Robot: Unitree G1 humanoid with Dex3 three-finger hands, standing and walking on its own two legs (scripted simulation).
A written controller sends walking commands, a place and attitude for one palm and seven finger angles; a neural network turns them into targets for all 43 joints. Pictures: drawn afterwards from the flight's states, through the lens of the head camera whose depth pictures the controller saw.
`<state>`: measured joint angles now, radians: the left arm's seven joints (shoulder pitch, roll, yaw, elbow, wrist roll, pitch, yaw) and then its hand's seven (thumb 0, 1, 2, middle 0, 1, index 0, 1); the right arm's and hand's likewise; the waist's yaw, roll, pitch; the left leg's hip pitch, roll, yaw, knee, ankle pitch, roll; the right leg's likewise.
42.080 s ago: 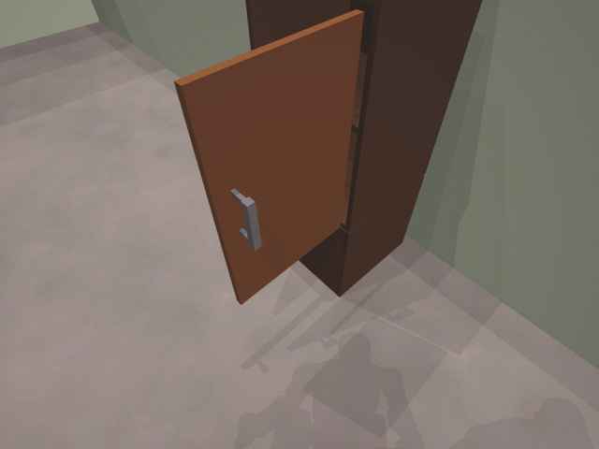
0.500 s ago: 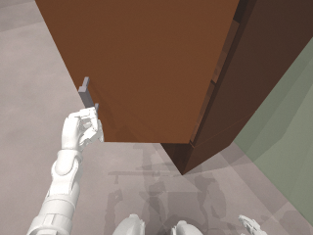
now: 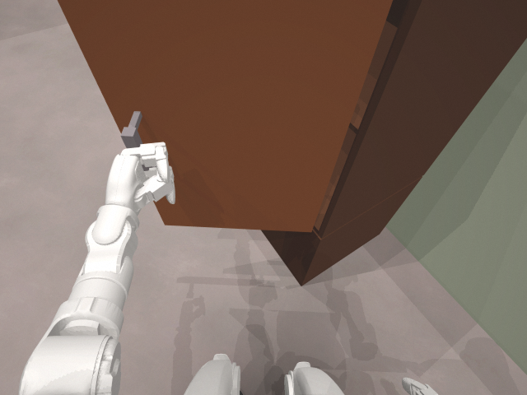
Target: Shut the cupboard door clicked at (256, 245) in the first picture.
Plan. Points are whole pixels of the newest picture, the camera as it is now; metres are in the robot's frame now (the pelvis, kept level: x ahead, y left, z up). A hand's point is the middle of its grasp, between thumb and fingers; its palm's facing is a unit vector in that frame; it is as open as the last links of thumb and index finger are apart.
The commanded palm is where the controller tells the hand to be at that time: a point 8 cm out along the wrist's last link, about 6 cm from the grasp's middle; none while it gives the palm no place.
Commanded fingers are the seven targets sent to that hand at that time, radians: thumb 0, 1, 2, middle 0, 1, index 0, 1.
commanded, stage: push the door shut along its arc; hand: left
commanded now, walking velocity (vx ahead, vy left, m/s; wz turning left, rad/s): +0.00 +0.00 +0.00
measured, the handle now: (143, 151) +0.49 +0.20 +0.05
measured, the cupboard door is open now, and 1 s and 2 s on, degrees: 55 41 25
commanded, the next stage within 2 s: pull the fist back off the door in 1.46 s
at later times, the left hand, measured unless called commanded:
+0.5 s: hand (179, 161) +0.46 +0.14 +0.06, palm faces -0.22 -0.97 -0.05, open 3.1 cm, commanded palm +0.47 +0.17 +0.06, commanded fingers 0.00 0.90 0.90 -1.30 -1.50 -1.30 -1.50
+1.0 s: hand (203, 133) +0.52 +0.11 +0.06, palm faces -0.31 -0.95 -0.03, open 2.9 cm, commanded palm +0.53 +0.13 +0.06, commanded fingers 0.00 0.90 0.90 -1.30 -1.50 -1.30 -1.50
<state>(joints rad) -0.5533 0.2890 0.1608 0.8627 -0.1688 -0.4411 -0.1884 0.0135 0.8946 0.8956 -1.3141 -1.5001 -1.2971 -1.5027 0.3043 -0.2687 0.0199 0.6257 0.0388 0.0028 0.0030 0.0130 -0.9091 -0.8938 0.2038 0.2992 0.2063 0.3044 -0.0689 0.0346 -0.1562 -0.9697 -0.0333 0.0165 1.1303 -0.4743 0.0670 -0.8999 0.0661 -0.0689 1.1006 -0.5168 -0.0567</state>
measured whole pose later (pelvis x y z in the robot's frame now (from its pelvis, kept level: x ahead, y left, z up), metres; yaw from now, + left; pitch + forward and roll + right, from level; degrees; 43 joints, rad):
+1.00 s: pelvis +0.00 +0.01 -0.02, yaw -2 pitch +26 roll -5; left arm -1.06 0.47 0.21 1.26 -0.10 -0.36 -0.37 -0.02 0.87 0.94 -1.30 -1.50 -1.30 -1.50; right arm 0.42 -0.28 0.05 0.66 0.02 0.01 0.03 0.01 -0.91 -0.89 0.20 0.30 0.21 0.30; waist -0.19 0.06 -0.15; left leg -1.19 -0.01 0.00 1.24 -0.50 0.08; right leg -1.11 0.09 -0.09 1.18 -0.52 -0.05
